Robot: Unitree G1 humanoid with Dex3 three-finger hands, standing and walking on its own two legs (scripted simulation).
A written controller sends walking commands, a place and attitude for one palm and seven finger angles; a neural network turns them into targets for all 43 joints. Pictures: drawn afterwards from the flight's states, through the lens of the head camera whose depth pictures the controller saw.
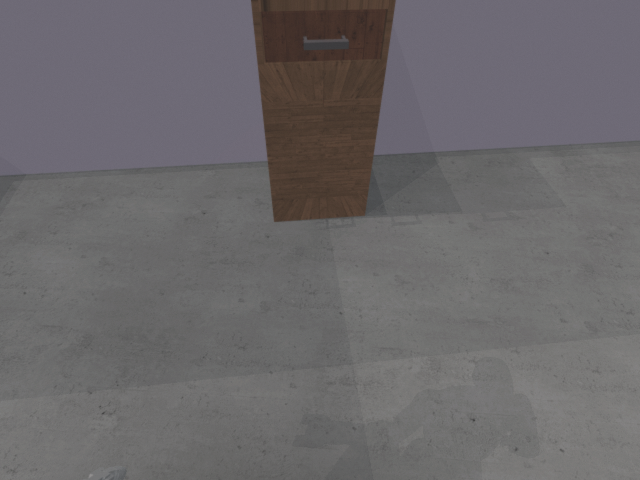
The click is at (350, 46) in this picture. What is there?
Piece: drawer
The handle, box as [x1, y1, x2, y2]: [303, 35, 348, 49]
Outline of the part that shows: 348,40 344,37 344,35 341,35 340,39 307,40 306,36 303,36 303,47 304,49 348,48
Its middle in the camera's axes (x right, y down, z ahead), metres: +0.01 -0.59 +1.15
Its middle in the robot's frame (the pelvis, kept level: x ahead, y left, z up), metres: +1.26 +0.06 +0.01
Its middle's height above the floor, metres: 0.78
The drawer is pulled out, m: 0.00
